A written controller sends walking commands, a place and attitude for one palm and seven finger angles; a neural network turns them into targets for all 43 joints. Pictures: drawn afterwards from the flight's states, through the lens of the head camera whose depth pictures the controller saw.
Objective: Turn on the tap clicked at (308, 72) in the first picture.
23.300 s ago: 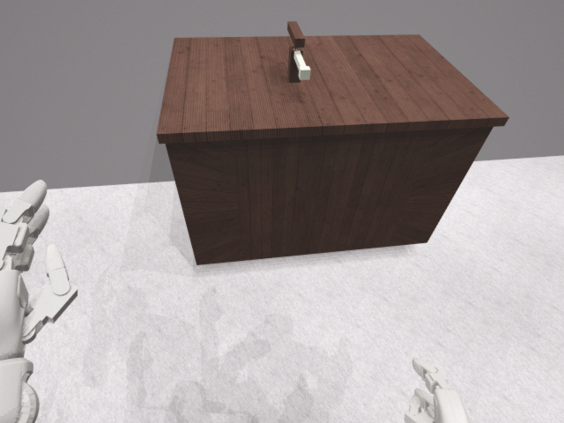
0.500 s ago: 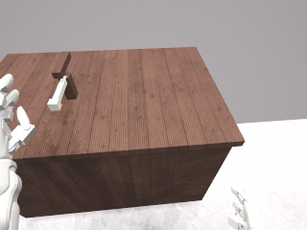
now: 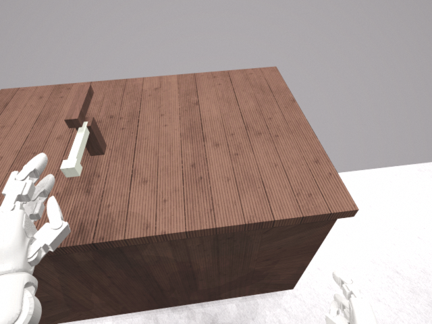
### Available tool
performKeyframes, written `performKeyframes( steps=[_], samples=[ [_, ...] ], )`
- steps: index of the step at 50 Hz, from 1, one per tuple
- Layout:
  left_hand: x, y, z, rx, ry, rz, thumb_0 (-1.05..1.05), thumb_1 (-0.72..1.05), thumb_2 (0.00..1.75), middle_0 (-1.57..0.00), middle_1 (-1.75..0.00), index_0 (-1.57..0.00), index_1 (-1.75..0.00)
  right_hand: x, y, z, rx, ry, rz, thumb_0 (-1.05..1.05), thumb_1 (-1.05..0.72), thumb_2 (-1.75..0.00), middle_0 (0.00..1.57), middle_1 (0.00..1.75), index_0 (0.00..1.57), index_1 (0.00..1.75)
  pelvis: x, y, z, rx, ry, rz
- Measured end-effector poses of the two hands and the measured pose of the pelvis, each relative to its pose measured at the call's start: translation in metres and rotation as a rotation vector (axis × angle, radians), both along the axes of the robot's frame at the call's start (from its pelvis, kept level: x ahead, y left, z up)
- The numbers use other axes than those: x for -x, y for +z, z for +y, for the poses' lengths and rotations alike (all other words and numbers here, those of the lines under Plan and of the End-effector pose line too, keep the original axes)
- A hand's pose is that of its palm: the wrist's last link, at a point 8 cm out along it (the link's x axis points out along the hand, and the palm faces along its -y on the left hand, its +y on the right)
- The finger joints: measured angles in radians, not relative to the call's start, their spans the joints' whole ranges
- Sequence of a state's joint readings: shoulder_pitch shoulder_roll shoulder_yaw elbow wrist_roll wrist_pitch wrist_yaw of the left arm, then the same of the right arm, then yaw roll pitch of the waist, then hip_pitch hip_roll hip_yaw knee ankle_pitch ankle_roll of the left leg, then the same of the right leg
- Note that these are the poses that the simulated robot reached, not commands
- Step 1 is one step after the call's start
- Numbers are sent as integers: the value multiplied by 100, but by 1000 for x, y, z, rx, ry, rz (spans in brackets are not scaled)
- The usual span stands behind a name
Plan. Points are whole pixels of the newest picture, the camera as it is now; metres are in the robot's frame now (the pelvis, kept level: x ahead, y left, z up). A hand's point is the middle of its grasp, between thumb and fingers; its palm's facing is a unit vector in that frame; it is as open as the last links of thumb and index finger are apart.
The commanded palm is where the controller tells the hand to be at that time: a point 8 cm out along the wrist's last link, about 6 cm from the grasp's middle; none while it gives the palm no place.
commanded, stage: turn the palm inward beside the body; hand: left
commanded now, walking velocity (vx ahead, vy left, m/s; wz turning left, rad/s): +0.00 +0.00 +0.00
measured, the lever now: (71, 168) +0.37 +0.35 +0.07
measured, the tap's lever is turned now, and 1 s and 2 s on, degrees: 0 0 0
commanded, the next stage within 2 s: reach beside the lever's end, fingers flat in 1.20 s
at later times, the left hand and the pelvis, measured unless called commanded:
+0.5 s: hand (56, 237) +0.19 +0.25 +0.14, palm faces +0.40 -0.90 -0.16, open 7.4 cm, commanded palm +0.14 +0.29 +0.15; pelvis +0.01 +0.02 +0.01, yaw +0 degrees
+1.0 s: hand (82, 253) +0.18 +0.21 +0.13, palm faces +0.43 -0.89 -0.14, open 7.4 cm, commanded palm +0.12 +0.26 +0.15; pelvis +0.00 -0.01 +0.00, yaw +1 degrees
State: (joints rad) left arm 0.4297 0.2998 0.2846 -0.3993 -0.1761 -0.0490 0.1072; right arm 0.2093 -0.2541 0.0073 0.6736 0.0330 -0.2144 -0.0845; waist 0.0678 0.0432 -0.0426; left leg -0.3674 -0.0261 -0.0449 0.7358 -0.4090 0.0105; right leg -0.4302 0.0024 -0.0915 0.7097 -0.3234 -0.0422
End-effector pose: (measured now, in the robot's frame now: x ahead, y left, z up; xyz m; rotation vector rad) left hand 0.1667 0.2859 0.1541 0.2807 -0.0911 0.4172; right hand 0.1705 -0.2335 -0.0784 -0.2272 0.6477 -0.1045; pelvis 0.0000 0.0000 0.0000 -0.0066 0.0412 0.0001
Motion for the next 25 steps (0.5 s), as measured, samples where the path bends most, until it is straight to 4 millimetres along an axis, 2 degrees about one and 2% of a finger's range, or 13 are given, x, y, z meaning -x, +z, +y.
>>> performKeyframes(
  steps=[7,13,18,25],
  samples=[
    [-16,11,1,9,-71,-47,1,89,90,-21,-30,-21,-30,-29,14,29,-30,34,-84,1,-90,-89,20,30,20,30,-19,2,14,2,-10,16],
    [-12,-1,13,75,-18,39,1,89,90,-21,-30,-21,-30,-42,20,44,-43,54,-94,1,-90,-89,20,30,20,30,-23,5,22,8,-9,12],
    [0,-6,9,96,-8,52,1,90,90,-21,-30,-21,-30,-42,23,49,-31,83,-89,1,-90,-89,20,30,20,30,-19,6,24,11,-5,5],
    [17,-3,4,109,-8,12,1,90,90,-21,-30,-21,-30,-28,20,48,-31,82,-78,1,-90,-89,20,30,20,30,-7,5,20,9,-1,-14]
  ],
)
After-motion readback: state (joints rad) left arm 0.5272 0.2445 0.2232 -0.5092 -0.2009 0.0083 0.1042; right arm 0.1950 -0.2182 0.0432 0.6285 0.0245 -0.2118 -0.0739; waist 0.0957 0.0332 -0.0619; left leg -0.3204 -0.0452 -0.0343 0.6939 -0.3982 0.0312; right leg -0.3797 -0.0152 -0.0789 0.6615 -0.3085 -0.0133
